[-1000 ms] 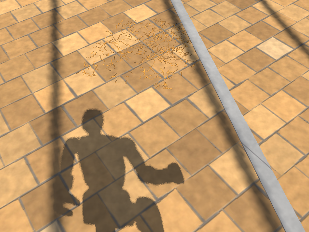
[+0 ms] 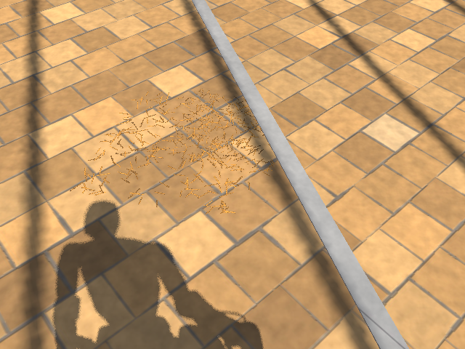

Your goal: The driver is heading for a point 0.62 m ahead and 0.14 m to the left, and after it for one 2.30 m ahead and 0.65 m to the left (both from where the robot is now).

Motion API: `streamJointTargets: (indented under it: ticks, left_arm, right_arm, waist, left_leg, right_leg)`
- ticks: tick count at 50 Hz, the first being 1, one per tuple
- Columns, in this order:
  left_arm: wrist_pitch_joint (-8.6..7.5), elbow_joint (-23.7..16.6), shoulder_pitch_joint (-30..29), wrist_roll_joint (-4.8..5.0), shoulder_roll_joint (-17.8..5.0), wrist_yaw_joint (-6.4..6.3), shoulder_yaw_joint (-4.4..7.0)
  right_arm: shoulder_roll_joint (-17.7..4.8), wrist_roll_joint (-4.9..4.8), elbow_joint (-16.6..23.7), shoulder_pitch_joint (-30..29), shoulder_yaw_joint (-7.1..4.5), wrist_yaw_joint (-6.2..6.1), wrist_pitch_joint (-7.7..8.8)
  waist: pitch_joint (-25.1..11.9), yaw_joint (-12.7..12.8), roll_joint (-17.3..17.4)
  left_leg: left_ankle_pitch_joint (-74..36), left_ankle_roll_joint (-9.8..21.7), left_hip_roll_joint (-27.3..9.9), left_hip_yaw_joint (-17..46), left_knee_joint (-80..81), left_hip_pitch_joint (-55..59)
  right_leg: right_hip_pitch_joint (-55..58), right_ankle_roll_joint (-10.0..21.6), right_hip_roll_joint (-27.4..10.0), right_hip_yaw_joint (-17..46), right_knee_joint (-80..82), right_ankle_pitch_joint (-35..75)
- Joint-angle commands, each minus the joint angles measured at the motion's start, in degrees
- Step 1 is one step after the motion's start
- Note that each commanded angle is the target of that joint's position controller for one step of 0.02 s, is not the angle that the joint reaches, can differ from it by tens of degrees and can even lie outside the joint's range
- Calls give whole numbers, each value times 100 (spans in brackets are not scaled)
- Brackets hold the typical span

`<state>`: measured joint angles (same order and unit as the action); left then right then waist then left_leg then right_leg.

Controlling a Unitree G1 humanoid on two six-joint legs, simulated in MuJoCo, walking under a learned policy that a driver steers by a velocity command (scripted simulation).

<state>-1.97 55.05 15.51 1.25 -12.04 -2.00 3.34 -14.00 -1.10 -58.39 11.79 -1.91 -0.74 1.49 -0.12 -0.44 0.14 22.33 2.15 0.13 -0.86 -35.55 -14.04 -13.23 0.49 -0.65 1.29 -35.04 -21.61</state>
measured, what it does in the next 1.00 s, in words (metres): walks ahead, turning left: right foot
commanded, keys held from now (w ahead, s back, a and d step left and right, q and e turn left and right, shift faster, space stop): w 0.34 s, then w+q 0.66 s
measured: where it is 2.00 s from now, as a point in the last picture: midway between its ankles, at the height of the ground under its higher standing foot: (209, 316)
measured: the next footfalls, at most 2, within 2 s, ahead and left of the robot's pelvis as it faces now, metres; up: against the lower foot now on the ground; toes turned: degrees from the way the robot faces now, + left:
right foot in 0.50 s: +0.38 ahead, -0.13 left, +0.00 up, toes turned +2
left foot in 1.08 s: +0.58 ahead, +0.20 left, +0.00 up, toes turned +27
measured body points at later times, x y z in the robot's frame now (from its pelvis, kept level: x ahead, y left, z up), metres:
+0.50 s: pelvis +0.19 -0.02 -0.01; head +0.22 -0.03 +0.44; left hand +0.44 +0.20 -0.08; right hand +0.09 -0.27 -0.15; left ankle -0.02 +0.12 -0.73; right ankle +0.34 -0.13 -0.73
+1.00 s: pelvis +0.42 +0.01 +0.01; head +0.43 +0.03 +0.46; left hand +0.36 +0.27 -0.14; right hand +0.66 -0.18 -0.09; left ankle +0.53 +0.19 -0.69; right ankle +0.34 -0.14 -0.73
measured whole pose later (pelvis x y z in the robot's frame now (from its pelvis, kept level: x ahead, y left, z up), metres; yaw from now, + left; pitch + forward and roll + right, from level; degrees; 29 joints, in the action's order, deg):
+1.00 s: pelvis +0.42 +0.01 +0.01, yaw +19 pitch +1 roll -3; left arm -4.5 55.1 17.1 0.2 -14.8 -1.2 4.6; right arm -13.5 -1.2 -47.1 6.5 -4.2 2.2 1.1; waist 0.7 3.2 0.8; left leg 3.8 2.7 -7.2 -0.8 -41.0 -36.6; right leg 4.5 -1.7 -0.6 -16.7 -13.4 -17.9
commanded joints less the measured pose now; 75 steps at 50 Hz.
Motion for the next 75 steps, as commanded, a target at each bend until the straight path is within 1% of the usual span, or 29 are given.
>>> streamJointTargets:
  ticks: [1,3,5,6,7,8,9,11,14,17,22,25,26,27,28,29,30,33,40,50,53,54,55,56,57,59,60,65,75]
  left_arm:
    - [-264,-122,330,64,-927,39,215]
    - [-331,-103,364,65,-1011,91,246]
    - [-363,-230,37,69,-915,126,227]
    - [-394,-412,-434,59,-822,145,201]
    - [-492,-616,-840,5,-581,166,143]
    - [-530,-628,-846,0,-461,178,109]
    - [-527,-691,-1005,101,-552,216,124]
    - [-496,-746,-1147,158,-418,266,71]
    - [-441,-809,-1197,30,-367,300,77]
    - [-397,-1065,-1856,-2,-122,342,-47]
    - [-382,-1247,-1917,56,-656,367,91]
    - [-370,-747,15,66,-1215,256,392]
    - [-345,-600,839,-70,-1696,197,494]
    - [-362,-588,880,-155,-1698,288,415]
    - [-400,-636,429,-103,-1124,311,269]
    - [-430,-686,-90,-43,-874,313,182]
    - [-461,-701,-521,-77,-782,326,150]
    - [-526,-548,-878,-189,-505,343,104]
    - [-533,-318,-448,-228,-927,113,219]
    - [-219,-240,228,-31,-1335,72,371]
    - [-55,-396,-167,41,-1484,55,392]
    - [-81,-488,-114,-28,-1365,47,331]
    - [-219,-840,353,-319,-498,95,68]
    - [-415,-801,115,-146,-861,153,85]
    - [-471,-993,-488,84,-1047,160,147]
    - [-446,-889,-540,-73,-1033,45,155]
    - [-349,-846,-432,-95,-1149,19,213]
    - [-63,-857,-328,-168,-876,-42,172]
    - [-24,-967,-1096,-131,-885,82,125]
  right_arm:
    - [-367,-28,326,-233,-68,54,344]
    - [-342,-37,332,-140,-70,136,478]
    - [-481,-51,123,347,-135,201,535]
    - [-658,-74,-137,1025,-218,212,532]
    - [-1161,-82,-453,2013,-391,201,483]
    - [-1119,-11,-494,2284,-341,229,461]
    - [-782,49,-387,1910,-200,221,473]
    - [-591,52,-231,1518,-92,202,464]
    - [-430,105,-87,1203,14,106,328]
    - [-718,108,20,1142,-37,-38,302]
    - [-883,-56,-85,1378,-181,-83,334]
    - [-775,61,81,1162,-181,-41,236]
    - [-298,165,245,1490,-66,-33,222]
    - [287,-28,241,2121,77,-20,309]
    - [-387,-176,279,1670,-109,-7,358]
    - [-601,-210,450,1172,-186,-16,369]
    - [-546,-145,489,982,-216,-58,358]
    - [-227,-118,461,1214,-295,-57,132]
    - [-379,-15,956,254,-427,-8,-37]
    - [-293,-27,1744,-1241,-259,381,39]
    - [-867,3,1543,247,-576,373,70]
    - [-1392,24,1358,1082,-794,251,60]
    - [-2184,83,1430,925,-903,170,59]
    - [-1857,129,1706,1101,-775,205,116]
    - [-1510,161,1708,951,-664,241,159]
    - [-1019,16,1814,180,-544,190,164]
    - [-840,71,1913,-113,-474,157,147]
    - [-973,153,1862,-153,-455,78,195]
    - [-775,198,1525,-196,-262,21,1]
  waist:
    - [701,87,-654]
    - [486,4,-894]
    - [230,-224,-496]
    - [43,-515,1]
    - [-217,-852,1123]
    - [-131,-890,1734]
    - [276,-644,867]
    - [613,-408,205]
    - [656,-226,409]
    - [730,-299,511]
    - [663,8,648]
    - [-645,990,605]
    - [-1578,975,-469]
    - [-2367,631,-1974]
    - [-1447,620,-1349]
    - [-622,497,-946]
    - [-312,285,-514]
    - [-71,-119,-703]
    - [372,-72,-239]
    - [686,408,-240]
    - [-267,-515,-359]
    - [-832,-847,108]
    - [-1320,-116,1739]
    - [-2497,-476,898]
    - [-2003,-571,494]
    - [-974,-169,61]
    - [-833,41,146]
    - [-785,252,254]
    - [-457,-39,602]
  left_leg:
    - [633,330,-26,21,58,-1184]
    - [-99,400,14,-37,-233,-1211]
    - [-1033,471,-70,135,78,-423]
    - [-1637,594,-275,625,551,724]
    - [-2312,983,-967,2035,1200,2347]
    - [-3239,1512,-2040,3558,1797,2945]
    - [-3055,1569,-2220,3443,1668,2809]
    - [-2826,1307,-1990,2514,1871,2544]
    - [-2872,900,-1413,1426,2437,1615]
    - [-2599,746,-942,619,2902,546]
    - [-3178,644,-1415,896,2657,1227]
    - [-4383,250,-933,587,133,607]
    - [-2193,29,-302,287,-1886,-906]
    - [1099,-51,288,703,-3444,-2021]
    - [844,15,-52,985,-4117,-2436]
    - [277,117,-320,782,-4141,-2604]
    - [-211,149,-578,715,-3938,-2313]
    - [-584,180,-890,701,-3434,-1587]
    - [-1892,-77,-896,857,-2311,-2796]
    - [-1404,199,-642,-236,-306,-2647]
    - [-1475,568,264,-799,334,-415]
    - [-2633,830,13,-69,547,1272]
    - [-3968,1888,-1684,2888,593,3182]
    - [-4266,2334,-2223,4214,1140,3460]
    - [-4819,2072,-2007,3321,1190,3188]
    - [-4521,1563,-1525,2095,1293,1636]
    - [-4598,1486,-1402,1812,1473,937]
    - [-5362,1398,-1159,1124,1703,236]
    - [-3784,1036,-1058,1149,1482,418]
  right_leg:
    - [87,993,-951,1544,1342,-1079]
    - [455,1205,-1349,2112,1341,-49]
    - [205,978,-1003,1492,680,1168]
    - [-626,654,-478,685,-204,1862]
    - [-2128,157,266,-311,-2078,2111]
    - [-3532,33,420,-130,-3317,-861]
    - [-4141,182,2,289,-3986,-1128]
    - [-4634,312,-444,162,-3989,-377]
    - [-3657,124,-564,-161,-2636,775]
    - [-2161,-18,-197,-536,-717,1935]
    - [-1339,140,-36,-183,428,2196]
    - [1406,495,-45,-109,318,1713]
    - [3225,874,-1397,1550,447,892]
    - [3755,1497,-2424,4152,1726,-498]
    - [2856,1236,-2192,3966,2121,-1181]
    - [1900,995,-2059,2950,2197,-988]
    - [1078,874,-1852,2251,2314,-295]
    - [21,797,-1433,853,2704,569]
    - [415,1031,-1628,-117,3109,1125]
    - [1761,767,-1782,-1275,2409,2407]
    - [1506,355,-1426,-1691,-177,5859]
    - [291,-66,-1144,-1693,-1836,4501]
    - [-2326,-549,13,-1418,-4085,-1184]
    - [-2568,-493,194,68,-4842,-1832]
    - [-2928,-345,-29,254,-4849,-1357]
    - [-2770,-245,-502,198,-3957,-444]
    - [-2296,-222,-620,229,-3736,-262]
    - [-1853,-357,-483,130,-2608,515]
    - [-1046,-315,-283,79,-58,1154]
Keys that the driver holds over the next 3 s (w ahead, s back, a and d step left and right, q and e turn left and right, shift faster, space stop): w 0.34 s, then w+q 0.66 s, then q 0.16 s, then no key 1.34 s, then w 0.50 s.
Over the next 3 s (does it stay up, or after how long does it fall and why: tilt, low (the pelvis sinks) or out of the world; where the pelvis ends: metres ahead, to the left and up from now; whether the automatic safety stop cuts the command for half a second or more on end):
stays up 0.76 0.13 0.02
